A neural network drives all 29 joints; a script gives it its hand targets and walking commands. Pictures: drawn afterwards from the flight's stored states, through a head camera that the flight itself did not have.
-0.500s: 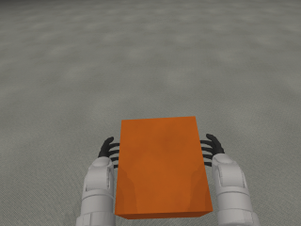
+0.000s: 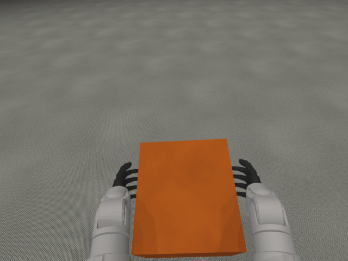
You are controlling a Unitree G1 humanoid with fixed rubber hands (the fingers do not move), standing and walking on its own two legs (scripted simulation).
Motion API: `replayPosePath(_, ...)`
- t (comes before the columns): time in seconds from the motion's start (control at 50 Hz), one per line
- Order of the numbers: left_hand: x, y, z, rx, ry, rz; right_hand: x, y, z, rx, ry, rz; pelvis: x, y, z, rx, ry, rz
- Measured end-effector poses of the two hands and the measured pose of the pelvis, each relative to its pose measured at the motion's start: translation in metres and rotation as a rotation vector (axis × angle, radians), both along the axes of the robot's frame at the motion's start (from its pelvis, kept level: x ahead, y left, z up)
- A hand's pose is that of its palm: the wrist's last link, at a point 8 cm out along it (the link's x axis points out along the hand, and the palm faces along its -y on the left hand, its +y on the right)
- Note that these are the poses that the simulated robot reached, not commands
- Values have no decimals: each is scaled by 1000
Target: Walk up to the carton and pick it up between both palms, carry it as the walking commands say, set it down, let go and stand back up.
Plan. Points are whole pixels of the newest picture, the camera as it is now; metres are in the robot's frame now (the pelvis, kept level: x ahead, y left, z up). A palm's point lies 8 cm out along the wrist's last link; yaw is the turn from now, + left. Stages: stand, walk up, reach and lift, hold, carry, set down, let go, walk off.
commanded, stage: reach and lift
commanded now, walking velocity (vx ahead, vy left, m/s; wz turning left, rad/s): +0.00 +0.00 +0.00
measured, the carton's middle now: (186, 200) +0.31 +0.00 -0.03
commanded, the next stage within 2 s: hold in 0.22 s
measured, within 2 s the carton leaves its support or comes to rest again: neither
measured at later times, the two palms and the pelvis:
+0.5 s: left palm (119, 195) +0.28 +0.15 +0.05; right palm (253, 191) +0.28 -0.16 +0.05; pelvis -0.01 +0.00 +0.00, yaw +0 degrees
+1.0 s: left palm (122, 204) +0.26 +0.15 +0.04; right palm (254, 200) +0.26 -0.16 +0.04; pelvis -0.04 +0.00 -0.03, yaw +1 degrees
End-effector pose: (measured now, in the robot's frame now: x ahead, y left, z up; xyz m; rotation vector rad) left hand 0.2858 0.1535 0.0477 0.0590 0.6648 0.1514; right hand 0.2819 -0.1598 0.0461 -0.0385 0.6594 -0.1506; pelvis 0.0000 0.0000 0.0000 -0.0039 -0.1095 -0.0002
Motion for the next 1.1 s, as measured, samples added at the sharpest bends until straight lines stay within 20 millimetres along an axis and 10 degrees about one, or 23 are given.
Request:
replayPosePath(0.8,-3,2,-1,-12,-21,6,-3,3,-3,-17,-8,-1,-4,0,-6,0,49,14)
replayPosePath(1.1,-61,-4,-9,-53,-6,111,-60,7,-7,-8,15,-122,-74,1,-41,-4,145,48)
